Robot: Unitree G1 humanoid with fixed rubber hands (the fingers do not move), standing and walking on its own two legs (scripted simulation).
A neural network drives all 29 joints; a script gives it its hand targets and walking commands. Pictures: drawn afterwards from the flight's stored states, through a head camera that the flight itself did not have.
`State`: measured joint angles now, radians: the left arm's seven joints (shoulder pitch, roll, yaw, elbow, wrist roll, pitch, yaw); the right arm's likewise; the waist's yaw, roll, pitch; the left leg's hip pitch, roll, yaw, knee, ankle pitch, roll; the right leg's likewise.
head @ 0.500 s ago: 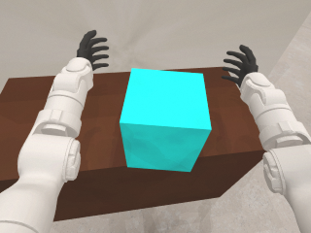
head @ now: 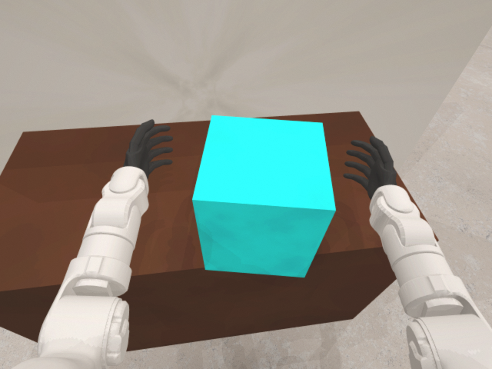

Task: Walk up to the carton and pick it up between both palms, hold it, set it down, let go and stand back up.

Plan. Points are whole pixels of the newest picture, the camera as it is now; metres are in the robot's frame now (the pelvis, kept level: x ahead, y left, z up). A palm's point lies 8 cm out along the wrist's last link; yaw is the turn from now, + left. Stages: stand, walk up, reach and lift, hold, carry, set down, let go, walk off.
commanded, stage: set down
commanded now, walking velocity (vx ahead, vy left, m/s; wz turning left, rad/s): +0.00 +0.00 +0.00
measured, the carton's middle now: (260, 200) +0.42 -0.02 +0.00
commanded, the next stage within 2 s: none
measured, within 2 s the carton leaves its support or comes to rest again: neither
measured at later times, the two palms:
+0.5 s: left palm (133, 234) +0.33 +0.20 +0.03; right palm (381, 246) +0.30 -0.21 +0.03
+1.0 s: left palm (122, 290) +0.25 +0.22 -0.02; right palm (375, 293) +0.24 -0.20 -0.02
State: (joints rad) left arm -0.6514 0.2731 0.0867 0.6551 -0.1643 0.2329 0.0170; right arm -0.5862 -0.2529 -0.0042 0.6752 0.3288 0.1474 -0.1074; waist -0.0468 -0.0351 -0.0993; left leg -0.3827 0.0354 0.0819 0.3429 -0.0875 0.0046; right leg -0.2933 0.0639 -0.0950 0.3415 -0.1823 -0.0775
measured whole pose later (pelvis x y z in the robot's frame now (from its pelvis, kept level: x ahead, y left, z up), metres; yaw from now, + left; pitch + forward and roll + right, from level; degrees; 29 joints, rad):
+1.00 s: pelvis +0.01 +0.00 +0.00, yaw +0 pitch +1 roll +0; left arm -0.02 0.24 -0.05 0.69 -0.21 -0.37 0.01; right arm 0.02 -0.15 0.04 0.62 0.24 -0.30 -0.03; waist -0.02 -0.05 -0.03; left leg -0.29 0.02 0.08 0.43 -0.16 0.01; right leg -0.20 0.05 -0.09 0.44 -0.26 -0.08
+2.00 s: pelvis +0.03 +0.00 +0.00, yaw -1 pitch -2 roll +1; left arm 0.20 0.25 0.01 0.62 -0.05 -0.11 -0.04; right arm 0.18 -0.14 0.05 0.72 0.08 -0.29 -0.02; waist 0.02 -0.04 0.05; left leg -0.15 0.02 0.10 0.36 -0.18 0.00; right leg -0.08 0.05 -0.07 0.38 -0.28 -0.08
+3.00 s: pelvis +0.01 +0.02 +0.00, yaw -1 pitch -1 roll +0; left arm 0.21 0.21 -0.01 0.61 0.05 0.02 0.00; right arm 0.21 -0.18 -0.03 0.74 -0.04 -0.05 0.03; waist -0.01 -0.02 0.01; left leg -0.26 0.02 0.10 0.46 -0.20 0.03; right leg -0.16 0.05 -0.07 0.43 -0.26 -0.05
